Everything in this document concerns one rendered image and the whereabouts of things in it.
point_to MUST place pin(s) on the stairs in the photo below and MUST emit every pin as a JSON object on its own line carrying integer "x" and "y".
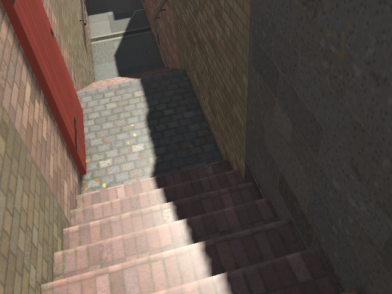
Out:
{"x": 200, "y": 230}
{"x": 130, "y": 77}

